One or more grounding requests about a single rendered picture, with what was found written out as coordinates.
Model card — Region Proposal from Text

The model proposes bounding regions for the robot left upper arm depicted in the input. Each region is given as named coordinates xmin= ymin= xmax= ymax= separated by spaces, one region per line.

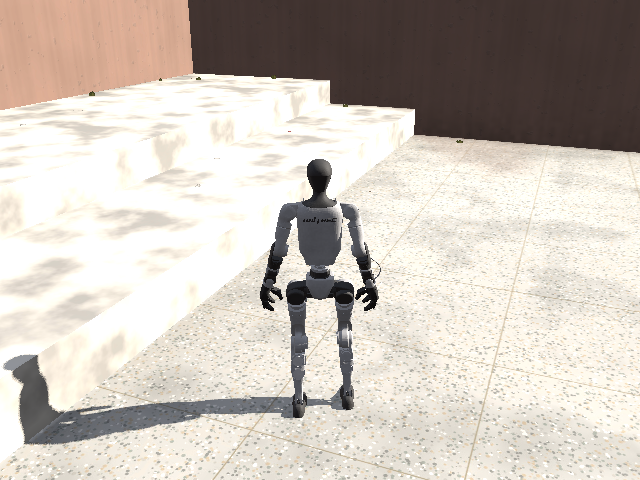
xmin=273 ymin=202 xmax=299 ymax=257

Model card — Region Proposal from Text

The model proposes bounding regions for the robot foot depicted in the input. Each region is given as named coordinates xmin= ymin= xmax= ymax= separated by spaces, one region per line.
xmin=292 ymin=392 xmax=307 ymax=418
xmin=340 ymin=384 xmax=354 ymax=410

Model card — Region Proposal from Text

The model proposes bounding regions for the robot right hand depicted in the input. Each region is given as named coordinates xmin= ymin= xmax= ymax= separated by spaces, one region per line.
xmin=355 ymin=285 xmax=379 ymax=311

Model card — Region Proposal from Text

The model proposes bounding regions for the robot left foot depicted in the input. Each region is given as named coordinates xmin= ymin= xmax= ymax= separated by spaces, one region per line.
xmin=292 ymin=392 xmax=307 ymax=418

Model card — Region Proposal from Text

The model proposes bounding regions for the right robot forearm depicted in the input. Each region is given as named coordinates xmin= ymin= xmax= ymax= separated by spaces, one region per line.
xmin=356 ymin=242 xmax=376 ymax=288

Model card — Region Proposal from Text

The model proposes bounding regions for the robot right upper arm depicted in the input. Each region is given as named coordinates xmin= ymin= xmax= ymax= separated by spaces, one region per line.
xmin=340 ymin=202 xmax=367 ymax=258

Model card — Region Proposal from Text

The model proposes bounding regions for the robot right foot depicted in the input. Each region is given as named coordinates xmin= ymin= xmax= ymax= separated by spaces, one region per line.
xmin=340 ymin=384 xmax=354 ymax=410

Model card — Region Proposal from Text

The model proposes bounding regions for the left robot forearm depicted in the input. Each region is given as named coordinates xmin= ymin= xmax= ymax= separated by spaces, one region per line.
xmin=263 ymin=242 xmax=283 ymax=288

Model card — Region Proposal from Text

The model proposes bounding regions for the robot left hand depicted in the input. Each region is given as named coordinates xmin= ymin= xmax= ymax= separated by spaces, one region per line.
xmin=260 ymin=284 xmax=283 ymax=311

